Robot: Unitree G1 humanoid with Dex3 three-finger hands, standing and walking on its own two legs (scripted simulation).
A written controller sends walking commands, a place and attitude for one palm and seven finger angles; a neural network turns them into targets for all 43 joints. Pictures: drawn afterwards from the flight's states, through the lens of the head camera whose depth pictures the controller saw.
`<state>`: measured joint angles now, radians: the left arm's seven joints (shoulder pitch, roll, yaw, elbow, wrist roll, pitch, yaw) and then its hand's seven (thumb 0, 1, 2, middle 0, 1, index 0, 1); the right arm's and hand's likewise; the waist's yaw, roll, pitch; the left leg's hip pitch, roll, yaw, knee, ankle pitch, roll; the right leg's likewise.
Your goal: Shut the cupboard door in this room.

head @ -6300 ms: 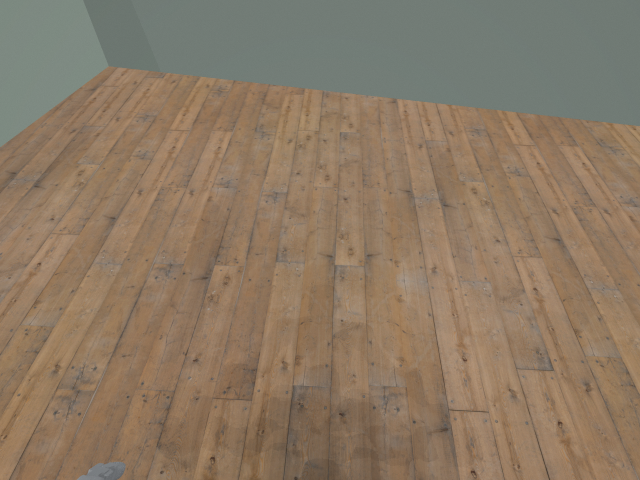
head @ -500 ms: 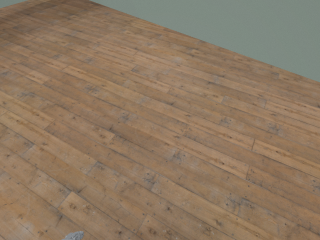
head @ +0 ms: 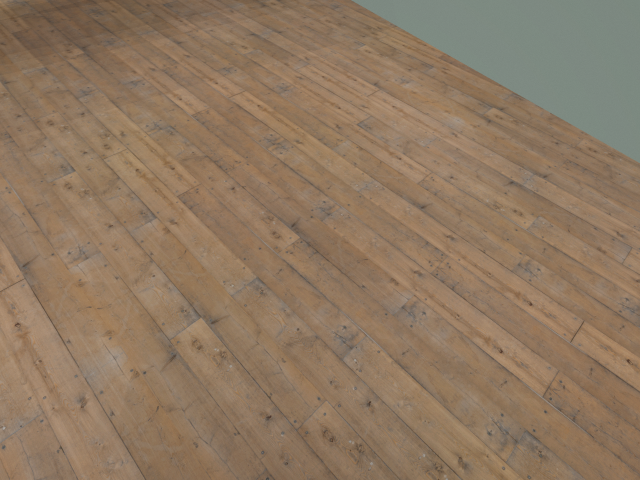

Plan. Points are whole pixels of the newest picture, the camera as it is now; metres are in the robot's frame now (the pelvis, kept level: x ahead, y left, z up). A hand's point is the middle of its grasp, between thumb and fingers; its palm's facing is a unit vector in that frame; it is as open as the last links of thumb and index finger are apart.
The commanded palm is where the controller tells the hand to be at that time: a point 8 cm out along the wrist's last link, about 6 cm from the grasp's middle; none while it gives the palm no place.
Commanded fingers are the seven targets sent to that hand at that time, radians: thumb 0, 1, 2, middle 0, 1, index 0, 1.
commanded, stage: turn or walk to find it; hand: left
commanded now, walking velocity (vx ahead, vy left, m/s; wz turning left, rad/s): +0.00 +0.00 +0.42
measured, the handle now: out of the picture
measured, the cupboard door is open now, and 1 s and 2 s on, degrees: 87 87 87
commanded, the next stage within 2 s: none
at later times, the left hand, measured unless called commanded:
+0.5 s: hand out of the picture +0.02 +0.19 -0.13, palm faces +0.24 -0.93 -0.28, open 7.4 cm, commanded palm none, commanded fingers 0.00 0.90 0.90 -0.20 -0.30 -0.20 -0.30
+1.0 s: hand out of the picture -0.11 +0.24 -0.16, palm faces +0.45 -0.86 -0.24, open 7.4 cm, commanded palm none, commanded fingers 0.00 0.90 0.90 -0.20 -0.30 -0.20 -0.30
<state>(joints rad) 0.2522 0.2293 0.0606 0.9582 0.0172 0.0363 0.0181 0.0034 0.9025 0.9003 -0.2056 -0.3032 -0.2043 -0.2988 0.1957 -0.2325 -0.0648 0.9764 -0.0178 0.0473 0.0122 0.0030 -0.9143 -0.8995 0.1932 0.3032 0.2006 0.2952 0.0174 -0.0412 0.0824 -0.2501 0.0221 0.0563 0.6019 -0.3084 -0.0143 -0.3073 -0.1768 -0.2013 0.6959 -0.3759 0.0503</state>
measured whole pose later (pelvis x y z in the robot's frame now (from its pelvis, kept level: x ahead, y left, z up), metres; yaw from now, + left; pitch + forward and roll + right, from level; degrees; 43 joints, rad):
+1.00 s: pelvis -0.07 +0.02 +0.02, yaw +24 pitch -1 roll -2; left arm 0.20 0.26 0.07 0.98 0.01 0.06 0.01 0.01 0.91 0.90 -0.20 -0.30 -0.20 -0.30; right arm 0.18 -0.18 -0.03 0.96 -0.02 0.02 -0.01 0.00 -0.91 -0.90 0.20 0.30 0.20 0.30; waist 0.02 -0.03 0.08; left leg -0.22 -0.01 0.02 0.48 -0.25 0.05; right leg -0.45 -0.10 -0.05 1.07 -0.41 0.08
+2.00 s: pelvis -0.12 -0.03 +0.02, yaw +49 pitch -1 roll +0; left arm 0.19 0.25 0.06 0.96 0.01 0.05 0.01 0.01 0.91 0.90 -0.20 -0.30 -0.20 -0.30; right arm 0.15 -0.19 -0.04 0.95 -0.03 0.03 0.00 0.00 -0.91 -0.90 0.20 0.30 0.21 0.30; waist 0.01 -0.01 0.08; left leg -0.22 -0.01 -0.02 0.49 -0.26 0.01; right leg -0.40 -0.08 -0.05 0.92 -0.46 0.08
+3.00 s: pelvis -0.12 -0.08 +0.00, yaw +75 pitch -1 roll +1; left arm 0.16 0.20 0.04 0.91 0.01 0.01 0.02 0.00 0.91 0.90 -0.20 -0.30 -0.20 -0.30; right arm 0.19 -0.23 -0.07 0.96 -0.02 0.05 0.00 0.00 -0.91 -0.90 0.20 0.30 0.21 0.30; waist -0.02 0.05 0.07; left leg -0.34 -0.02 -0.07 0.67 -0.35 -0.01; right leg -0.26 -0.04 -0.09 0.59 -0.31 0.02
